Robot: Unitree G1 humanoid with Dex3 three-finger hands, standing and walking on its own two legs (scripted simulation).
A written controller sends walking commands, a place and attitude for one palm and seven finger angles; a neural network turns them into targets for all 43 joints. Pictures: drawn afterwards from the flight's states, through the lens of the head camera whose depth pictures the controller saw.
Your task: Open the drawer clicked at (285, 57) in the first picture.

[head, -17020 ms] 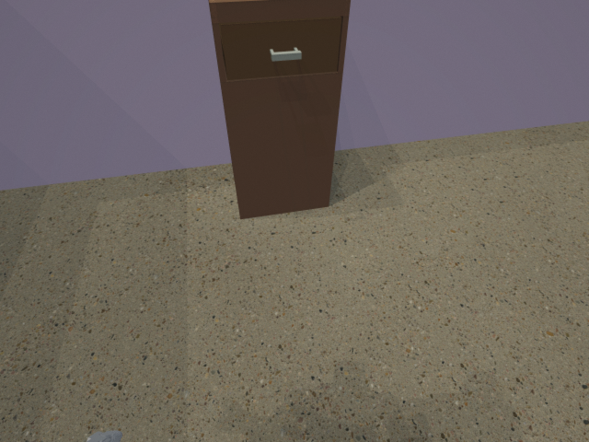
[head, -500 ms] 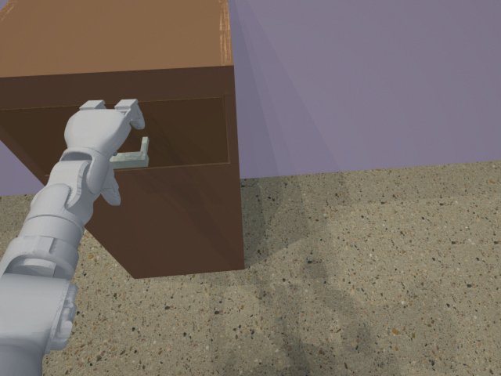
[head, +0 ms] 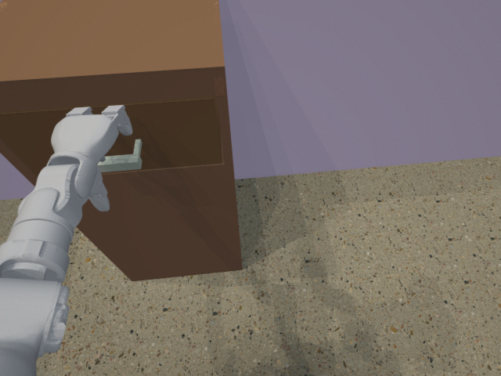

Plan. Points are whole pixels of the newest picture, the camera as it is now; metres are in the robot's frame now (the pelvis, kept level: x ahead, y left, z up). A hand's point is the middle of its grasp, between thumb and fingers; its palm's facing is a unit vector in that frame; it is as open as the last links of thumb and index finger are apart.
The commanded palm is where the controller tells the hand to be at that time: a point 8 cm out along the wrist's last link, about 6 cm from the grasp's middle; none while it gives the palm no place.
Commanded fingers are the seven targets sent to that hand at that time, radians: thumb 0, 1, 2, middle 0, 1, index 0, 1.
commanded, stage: move the hooked fingers above the handle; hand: left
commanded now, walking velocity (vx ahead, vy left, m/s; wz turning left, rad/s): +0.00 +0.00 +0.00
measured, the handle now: (114, 155) +0.51 +0.26 +0.03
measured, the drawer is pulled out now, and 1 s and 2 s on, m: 0.00 0.00 0.00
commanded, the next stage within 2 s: lower the fingers behind the handle in 0.26 s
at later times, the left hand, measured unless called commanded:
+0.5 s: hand (103, 157) +0.46 +0.25 +0.07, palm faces -0.06 -0.02 -1.00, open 13.8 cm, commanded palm +0.45 +0.26 +0.13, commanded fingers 0.00 -0.50 0.30 -0.30 -1.20 -0.30 -1.20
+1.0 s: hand (107, 172) +0.45 +0.26 +0.04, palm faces -0.10 -0.02 -0.99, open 13.8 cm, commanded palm +0.44 +0.26 +0.09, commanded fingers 0.00 -0.50 0.30 -0.30 -1.20 -0.30 -1.20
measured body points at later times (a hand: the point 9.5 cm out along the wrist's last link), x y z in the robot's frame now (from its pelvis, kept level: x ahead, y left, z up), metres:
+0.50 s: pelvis +0.01 +0.00 +0.00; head +0.08 -0.01 +0.44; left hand +0.46 +0.25 +0.12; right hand +0.05 -0.27 -0.13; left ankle -0.01 +0.11 -0.73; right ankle -0.01 -0.11 -0.73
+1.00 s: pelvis -0.01 +0.00 -0.01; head +0.07 -0.01 +0.44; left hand +0.45 +0.25 +0.10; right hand +0.02 -0.28 -0.14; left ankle -0.01 +0.11 -0.73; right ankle -0.01 -0.11 -0.73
